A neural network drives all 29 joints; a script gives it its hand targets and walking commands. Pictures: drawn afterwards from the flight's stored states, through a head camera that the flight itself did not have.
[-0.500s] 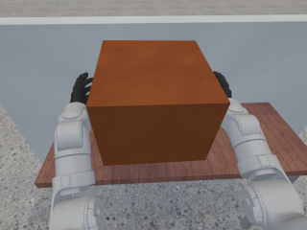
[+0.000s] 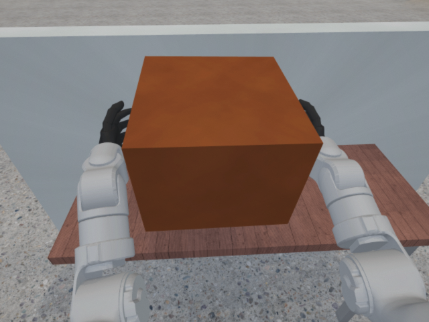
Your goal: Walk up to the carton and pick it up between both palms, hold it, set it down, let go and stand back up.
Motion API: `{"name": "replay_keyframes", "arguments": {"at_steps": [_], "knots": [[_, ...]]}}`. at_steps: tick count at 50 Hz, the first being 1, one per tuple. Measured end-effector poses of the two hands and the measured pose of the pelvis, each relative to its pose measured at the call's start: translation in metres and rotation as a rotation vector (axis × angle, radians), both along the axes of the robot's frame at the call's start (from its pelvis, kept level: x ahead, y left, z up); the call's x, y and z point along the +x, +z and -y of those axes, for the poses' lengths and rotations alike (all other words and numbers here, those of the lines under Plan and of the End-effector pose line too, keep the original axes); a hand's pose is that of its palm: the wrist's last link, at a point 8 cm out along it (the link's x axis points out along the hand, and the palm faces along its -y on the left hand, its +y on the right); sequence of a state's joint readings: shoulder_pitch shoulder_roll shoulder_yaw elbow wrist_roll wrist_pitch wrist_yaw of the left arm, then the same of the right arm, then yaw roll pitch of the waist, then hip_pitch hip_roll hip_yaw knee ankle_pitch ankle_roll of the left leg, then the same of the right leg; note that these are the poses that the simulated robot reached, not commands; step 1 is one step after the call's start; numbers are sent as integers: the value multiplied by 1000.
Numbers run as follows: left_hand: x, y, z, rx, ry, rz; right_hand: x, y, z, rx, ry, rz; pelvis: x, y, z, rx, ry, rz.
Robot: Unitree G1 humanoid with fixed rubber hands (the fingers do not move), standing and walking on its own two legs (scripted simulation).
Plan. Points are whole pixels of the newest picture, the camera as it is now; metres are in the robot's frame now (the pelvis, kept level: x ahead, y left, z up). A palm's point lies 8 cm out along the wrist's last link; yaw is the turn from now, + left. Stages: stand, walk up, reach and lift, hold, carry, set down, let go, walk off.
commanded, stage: hold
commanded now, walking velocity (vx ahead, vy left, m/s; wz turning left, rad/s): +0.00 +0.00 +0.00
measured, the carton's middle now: (214, 137) +0.40 +0.00 +0.18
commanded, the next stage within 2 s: none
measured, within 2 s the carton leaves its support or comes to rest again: neither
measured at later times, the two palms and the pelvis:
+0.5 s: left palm (113, 146) +0.36 +0.18 +0.20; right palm (311, 142) +0.36 -0.18 +0.19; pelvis +0.00 +0.00 +0.00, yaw +0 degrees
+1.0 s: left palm (113, 147) +0.36 +0.18 +0.20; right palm (313, 137) +0.36 -0.18 +0.20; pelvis +0.00 +0.00 +0.00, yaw +0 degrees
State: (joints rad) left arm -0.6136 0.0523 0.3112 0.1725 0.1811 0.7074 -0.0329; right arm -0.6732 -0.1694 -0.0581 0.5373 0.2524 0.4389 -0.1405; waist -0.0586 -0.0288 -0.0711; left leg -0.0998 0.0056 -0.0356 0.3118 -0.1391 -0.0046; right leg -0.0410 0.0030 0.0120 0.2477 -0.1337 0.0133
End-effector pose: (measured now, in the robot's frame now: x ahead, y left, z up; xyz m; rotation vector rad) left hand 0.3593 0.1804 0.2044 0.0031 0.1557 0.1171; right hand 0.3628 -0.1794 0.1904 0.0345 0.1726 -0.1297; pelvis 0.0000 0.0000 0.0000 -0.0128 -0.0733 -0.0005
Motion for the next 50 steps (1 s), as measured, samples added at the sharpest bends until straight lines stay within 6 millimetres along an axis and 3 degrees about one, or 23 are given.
{"name": "replay_keyframes", "arguments": {"at_steps": [32,43,50], "knots": [[0,-8,-1,-4,-6,-17,-1,-6,-1,0,-6,-18,0,0,-1,-1,4,-4],[-1,-2,-1,5,0,-7,-1,-4,-1,9,0,-7,-1,0,0,1,2,-5],[-3,0,2,0,8,13,0,7,2,8,6,14,-1,0,3,-1,0,-21]]}}
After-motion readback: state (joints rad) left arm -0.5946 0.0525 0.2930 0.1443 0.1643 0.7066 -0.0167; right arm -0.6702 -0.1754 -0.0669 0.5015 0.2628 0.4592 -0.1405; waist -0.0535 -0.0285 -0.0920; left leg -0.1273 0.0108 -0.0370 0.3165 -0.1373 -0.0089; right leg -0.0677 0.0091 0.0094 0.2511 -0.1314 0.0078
